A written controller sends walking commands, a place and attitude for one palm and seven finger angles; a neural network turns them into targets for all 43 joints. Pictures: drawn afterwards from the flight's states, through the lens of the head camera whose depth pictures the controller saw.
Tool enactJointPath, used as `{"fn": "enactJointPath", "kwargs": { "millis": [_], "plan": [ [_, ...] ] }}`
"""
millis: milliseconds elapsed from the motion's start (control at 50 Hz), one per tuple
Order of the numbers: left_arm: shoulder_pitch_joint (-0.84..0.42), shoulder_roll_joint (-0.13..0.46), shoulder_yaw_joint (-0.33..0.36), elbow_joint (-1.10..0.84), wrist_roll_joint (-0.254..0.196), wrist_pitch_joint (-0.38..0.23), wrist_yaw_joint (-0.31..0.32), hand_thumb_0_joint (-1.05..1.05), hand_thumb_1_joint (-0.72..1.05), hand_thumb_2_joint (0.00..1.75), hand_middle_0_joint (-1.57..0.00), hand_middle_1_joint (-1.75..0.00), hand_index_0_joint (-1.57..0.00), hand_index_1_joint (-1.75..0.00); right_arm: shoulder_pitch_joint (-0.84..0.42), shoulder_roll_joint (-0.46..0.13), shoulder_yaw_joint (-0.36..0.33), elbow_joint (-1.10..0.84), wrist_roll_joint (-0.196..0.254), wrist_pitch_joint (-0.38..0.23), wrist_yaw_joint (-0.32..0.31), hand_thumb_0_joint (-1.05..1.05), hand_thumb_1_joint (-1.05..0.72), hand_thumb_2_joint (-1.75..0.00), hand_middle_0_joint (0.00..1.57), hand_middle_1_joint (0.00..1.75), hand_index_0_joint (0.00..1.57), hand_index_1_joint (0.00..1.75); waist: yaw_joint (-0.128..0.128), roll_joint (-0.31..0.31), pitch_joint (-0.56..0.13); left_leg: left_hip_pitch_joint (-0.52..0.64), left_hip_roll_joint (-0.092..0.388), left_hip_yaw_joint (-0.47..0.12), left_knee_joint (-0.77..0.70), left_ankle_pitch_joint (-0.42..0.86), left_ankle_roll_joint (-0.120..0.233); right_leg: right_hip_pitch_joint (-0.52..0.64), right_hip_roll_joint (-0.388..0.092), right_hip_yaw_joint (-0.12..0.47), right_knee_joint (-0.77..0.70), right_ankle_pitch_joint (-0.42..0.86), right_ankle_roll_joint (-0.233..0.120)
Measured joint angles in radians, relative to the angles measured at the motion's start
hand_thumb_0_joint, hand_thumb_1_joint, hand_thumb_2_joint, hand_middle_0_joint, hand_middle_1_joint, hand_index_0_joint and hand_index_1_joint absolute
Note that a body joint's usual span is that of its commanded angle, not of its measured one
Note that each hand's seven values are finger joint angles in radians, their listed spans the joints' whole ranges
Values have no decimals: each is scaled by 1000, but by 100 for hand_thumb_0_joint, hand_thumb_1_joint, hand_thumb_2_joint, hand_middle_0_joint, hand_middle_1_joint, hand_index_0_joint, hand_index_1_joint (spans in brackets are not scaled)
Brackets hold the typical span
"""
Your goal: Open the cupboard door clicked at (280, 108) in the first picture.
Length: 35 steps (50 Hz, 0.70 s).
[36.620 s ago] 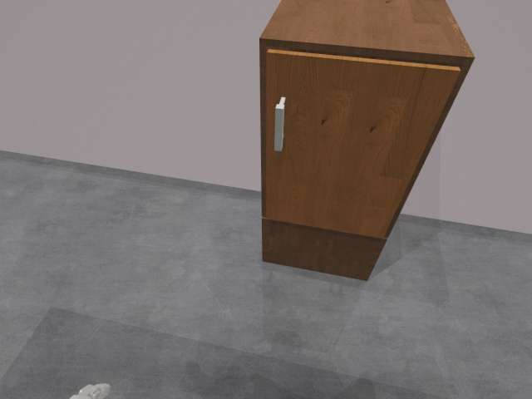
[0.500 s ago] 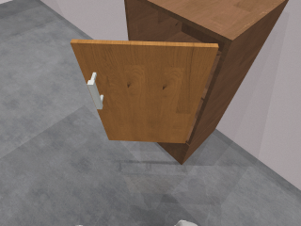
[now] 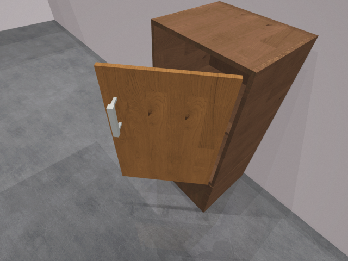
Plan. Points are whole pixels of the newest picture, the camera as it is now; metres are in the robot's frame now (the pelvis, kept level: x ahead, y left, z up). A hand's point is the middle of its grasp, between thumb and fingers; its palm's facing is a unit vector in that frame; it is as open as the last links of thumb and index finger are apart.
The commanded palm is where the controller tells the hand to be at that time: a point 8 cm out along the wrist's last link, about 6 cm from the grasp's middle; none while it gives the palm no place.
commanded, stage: look again from close up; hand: left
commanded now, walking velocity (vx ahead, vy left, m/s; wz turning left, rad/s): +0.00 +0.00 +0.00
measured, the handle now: (115, 117) +0.53 +0.24 -0.01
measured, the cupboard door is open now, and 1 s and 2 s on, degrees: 43 43 43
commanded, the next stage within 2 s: raise the hand with hooked fingers in 0.52 s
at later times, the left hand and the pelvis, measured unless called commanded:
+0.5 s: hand out of the picture +0.00 +0.19 -0.17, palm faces +0.01 -0.97 -0.23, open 7.3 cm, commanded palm none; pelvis +0.00 +0.01 +0.00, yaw -1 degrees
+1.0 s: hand (107, 234) +0.18 +0.17 -0.04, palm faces -0.01 -1.00 +0.02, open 8.3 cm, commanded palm +0.14 +0.25 -0.05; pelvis +0.00 +0.00 -0.06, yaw +0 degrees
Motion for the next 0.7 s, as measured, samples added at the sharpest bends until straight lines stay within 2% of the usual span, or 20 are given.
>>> {"fn": "enactJointPath", "kwargs": {
  "millis": [60, 120, 180, 400, 640, 660, 680, 700],
  "plan": [
    [31, -25, -23, 14, 3, -18, 14, 0, 92, 90, -20, -30, -20, -30, -2, -23, -3, -25, 5, 6, 8, 1, -93, -90, 20, 30, 20, 30, -8, 45, 8, -39, 8, 1, 59, -22, 3, -21, 5, 0, 15, 4, 2],
    [60, -40, -32, 34, 7, -14, 7, 0, 91, 90, -20, -30, -20, -30, 16, -35, -5, -55, 1, -5, 12, 1, -92, -90, 20, 30, 20, 30, -27, 80, 2, -54, -7, 6, 80, -30, 17, -44, -10, 6, 54, -14, 7],
    [76, -39, -31, 45, 5, -8, 4, 0, 91, 90, -20, -30, -20, -30, 46, -33, 2, -61, 0, -9, 15, 1, -93, -90, 20, 30, 20, 30, -33, 94, -12, -45, -23, 13, 65, -24, 24, -51, -27, 13, 72, -25, 17],
    [40, -39, -30, 38, -3, -22, 4, 0, 91, 90, -20, -30, -20, -30, 88, 3, 32, -14, 1, -21, 19, 1, -91, -90, 20, 30, 20, 30, -32, 93, 1, -11, -47, 28, -10, 13, 30, -51, -46, 32, 67, -20, 23],
    [8, -41, -29, 54, -2, -29, 15, 1, 93, 90, -20, -30, -20, -30, 72, -4, 27, 25, 5, -24, 13, 1, -91, -90, 20, 30, 20, 30, -32, 69, 22, -4, -27, 20, -7, 0, 15, -35, -28, 21, 54, -28, 12],
    [57, -35, -17, -91, -44, 27, 21, 2, 94, 90, -20, -30, -20, -30, 78, -9, 31, -11, 18, -30, 10, 1, -91, -90, 20, 30, 20, 30, -32, 65, 26, -13, -23, 21, 10, -9, 13, -41, -24, 21, 61, -30, 12],
    [118, -24, -4, -267, -75, 40, 30, 3, 95, 90, -20, -30, -21, -30, 92, -15, 36, -50, 28, -70, -5, 1, -91, -90, 20, 30, 20, 30, -25, 58, 26, -13, -21, 24, 15, -14, 12, -44, -23, 24, 70, -34, 10],
    [162, -14, 1, -413, -98, 11, 47, 3, 95, 90, -20, -31, -21, -31, 103, -27, 36, -80, 35, -122, -21, 1, -91, -90, 20, 30, 20, 30, -19, 58, 16, -16, -20, 24, 22, -18, 12, -47, -22, 24, 76, -40, 9]
  ]
}}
